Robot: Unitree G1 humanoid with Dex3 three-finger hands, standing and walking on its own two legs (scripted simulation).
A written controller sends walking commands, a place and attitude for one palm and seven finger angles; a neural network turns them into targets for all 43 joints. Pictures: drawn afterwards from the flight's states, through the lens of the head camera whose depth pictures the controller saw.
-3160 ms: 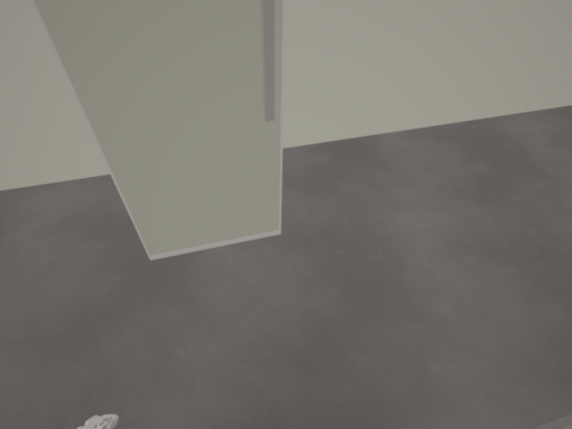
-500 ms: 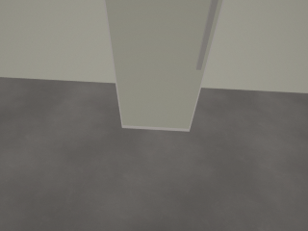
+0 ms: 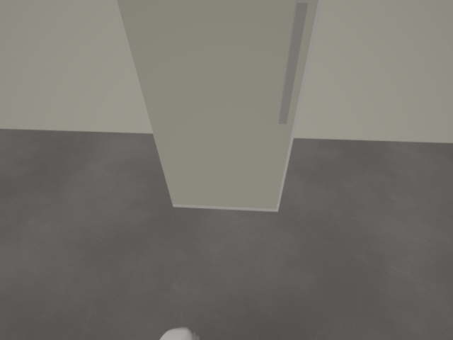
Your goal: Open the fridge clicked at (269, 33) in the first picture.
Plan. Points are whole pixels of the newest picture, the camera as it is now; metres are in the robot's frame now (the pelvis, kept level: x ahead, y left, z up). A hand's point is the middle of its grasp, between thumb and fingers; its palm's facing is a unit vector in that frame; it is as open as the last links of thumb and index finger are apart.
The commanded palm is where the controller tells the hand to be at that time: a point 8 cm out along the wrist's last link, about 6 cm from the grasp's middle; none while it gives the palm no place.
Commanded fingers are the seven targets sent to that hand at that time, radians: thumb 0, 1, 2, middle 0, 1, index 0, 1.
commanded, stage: take the last steps up to it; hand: right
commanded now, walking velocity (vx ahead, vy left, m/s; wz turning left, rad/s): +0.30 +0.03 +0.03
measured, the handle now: (289, 67) +0.83 -0.13 +0.09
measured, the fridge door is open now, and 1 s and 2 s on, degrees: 0 0 0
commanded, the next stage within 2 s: come to a stop and stand still in 0.68 s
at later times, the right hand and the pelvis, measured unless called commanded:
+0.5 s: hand (306, 311) +0.24 -0.15 -0.17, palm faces +0.09 +0.97 -0.22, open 7.1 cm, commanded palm none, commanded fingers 0.00 -0.90 -0.90 0.20 0.30 0.20 0.30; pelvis +0.20 +0.04 -0.01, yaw -2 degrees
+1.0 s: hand (304, 250) +0.39 -0.17 -0.19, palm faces +0.03 +0.97 -0.22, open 7.3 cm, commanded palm none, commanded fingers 0.00 -0.90 -0.90 0.20 0.30 0.20 0.30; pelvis +0.35 +0.02 -0.02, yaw +1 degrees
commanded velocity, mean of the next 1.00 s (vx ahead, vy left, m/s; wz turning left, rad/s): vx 0.11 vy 0.01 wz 0.01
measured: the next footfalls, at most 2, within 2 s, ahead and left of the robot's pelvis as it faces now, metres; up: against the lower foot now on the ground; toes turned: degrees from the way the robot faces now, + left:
left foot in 0.26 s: +0.22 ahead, +0.15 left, +0.00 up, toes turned +9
right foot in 0.64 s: +0.37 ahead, -0.10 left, +0.00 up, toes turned -11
